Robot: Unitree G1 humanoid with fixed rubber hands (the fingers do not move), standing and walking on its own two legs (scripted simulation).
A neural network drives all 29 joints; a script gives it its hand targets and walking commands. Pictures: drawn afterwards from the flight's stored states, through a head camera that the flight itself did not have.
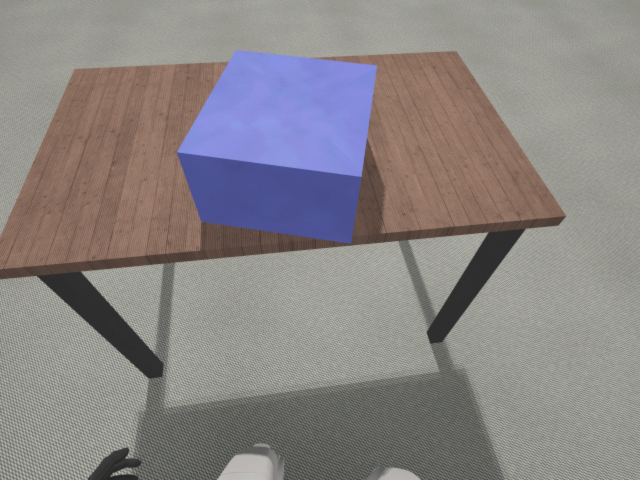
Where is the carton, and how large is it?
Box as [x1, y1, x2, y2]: [177, 50, 376, 243]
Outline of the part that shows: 236,50 177,151 201,221 350,243 361,176 376,65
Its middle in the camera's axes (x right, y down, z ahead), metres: -0.05 -0.17 +0.69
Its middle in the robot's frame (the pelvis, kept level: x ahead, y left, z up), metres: +0.64 +0.06 +0.01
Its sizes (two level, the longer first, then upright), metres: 0.292 0.266 0.158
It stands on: a table, 0.68 m high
